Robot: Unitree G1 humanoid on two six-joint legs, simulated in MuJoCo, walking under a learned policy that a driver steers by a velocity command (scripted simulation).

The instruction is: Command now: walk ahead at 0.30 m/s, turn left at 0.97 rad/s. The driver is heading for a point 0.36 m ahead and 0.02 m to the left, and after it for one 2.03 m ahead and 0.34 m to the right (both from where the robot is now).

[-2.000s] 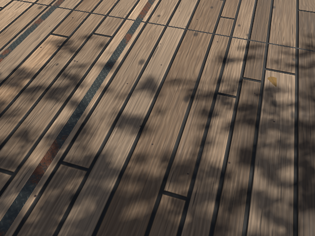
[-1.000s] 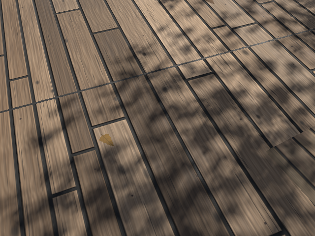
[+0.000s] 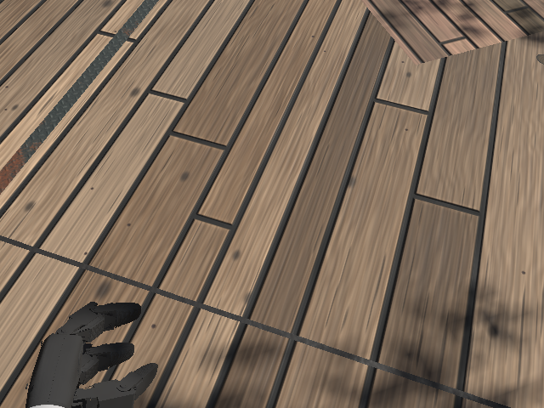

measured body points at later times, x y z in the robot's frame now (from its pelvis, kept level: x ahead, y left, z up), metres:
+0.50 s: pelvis +0.23 -0.02 +0.00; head +0.26 +0.00 +0.45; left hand +0.18 +0.26 -0.12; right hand +0.53 -0.16 -0.05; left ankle +0.28 +0.11 -0.73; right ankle +0.28 -0.14 -0.73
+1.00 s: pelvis +0.29 -0.04 -0.01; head +0.34 -0.07 +0.44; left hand +0.53 +0.20 -0.08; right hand +0.38 -0.36 -0.12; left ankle +0.27 +0.11 -0.67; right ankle +0.30 -0.15 -0.73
